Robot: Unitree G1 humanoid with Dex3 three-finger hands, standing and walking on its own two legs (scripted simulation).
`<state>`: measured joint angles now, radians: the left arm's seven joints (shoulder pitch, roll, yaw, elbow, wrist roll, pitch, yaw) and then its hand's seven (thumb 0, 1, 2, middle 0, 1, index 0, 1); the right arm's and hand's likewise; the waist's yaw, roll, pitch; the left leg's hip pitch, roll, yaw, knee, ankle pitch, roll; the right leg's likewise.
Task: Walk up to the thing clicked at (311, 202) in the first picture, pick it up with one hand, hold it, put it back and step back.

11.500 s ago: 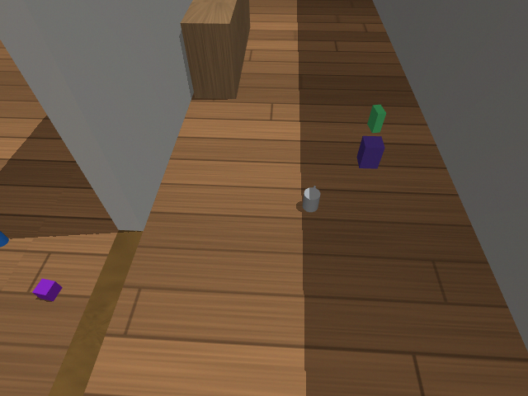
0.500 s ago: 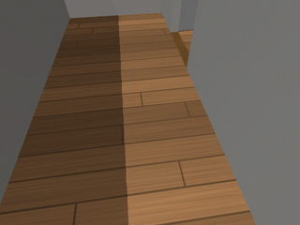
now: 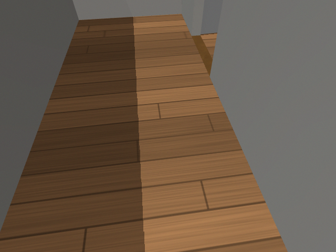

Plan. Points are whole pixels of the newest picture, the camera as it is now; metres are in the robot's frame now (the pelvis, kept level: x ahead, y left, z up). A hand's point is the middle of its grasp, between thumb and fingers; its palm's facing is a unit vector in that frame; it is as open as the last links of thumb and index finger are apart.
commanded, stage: stand
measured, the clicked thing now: out of the picture -1.02 +0.02 -0.73
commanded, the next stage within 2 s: walk up in 0.24 s
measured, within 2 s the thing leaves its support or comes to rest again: neither
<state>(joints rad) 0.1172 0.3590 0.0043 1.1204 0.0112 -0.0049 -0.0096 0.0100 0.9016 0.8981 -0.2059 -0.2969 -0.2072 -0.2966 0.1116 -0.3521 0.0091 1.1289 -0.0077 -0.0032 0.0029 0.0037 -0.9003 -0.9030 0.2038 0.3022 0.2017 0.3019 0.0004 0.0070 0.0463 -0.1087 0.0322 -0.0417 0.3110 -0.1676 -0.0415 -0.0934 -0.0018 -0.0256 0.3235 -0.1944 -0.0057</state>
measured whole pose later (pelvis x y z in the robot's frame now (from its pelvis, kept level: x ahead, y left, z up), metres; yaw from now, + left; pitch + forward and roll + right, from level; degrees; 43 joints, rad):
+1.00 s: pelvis +0.22 -0.01 -0.03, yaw +15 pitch -2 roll +1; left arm 0.05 0.40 0.08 0.72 0.04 -0.03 -0.09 0.01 0.90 0.90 -0.21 -0.30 -0.21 -0.30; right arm 0.43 -0.39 -0.04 0.89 -0.01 -0.01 0.00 0.01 -0.89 -0.90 0.21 0.30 0.21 0.30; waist -0.04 -0.03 0.10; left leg -0.20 0.00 -0.15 0.78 -0.46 0.00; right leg -0.36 -0.04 0.02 0.62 -0.23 0.00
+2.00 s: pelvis +0.46 -0.09 -0.03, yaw +64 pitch -1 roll +2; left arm 0.26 0.50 0.09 0.72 0.04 -0.03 0.01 0.01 0.90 0.90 -0.21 -0.30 -0.21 -0.30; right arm 0.27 -0.48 -0.11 0.75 -0.04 0.08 0.08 0.01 -0.90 -0.90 0.20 0.30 0.20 0.30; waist 0.03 0.02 0.11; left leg -0.44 0.03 -0.05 0.94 -0.50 -0.04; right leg -0.39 -0.25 -0.20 0.75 -0.32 0.02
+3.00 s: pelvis +0.49 -0.05 -0.04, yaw +110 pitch +0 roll +0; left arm 0.05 0.42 0.07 0.70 0.01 0.05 -0.04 0.01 0.90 0.90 -0.20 -0.30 -0.21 -0.30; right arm 0.29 -0.42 -0.06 0.70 -0.03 0.00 -0.03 0.00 -0.90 -0.90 0.21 0.30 0.21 0.30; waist -0.01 -0.04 0.15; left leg -0.47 -0.14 -0.33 0.69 -0.21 -0.06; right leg -0.43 0.02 0.06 0.86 -0.48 -0.05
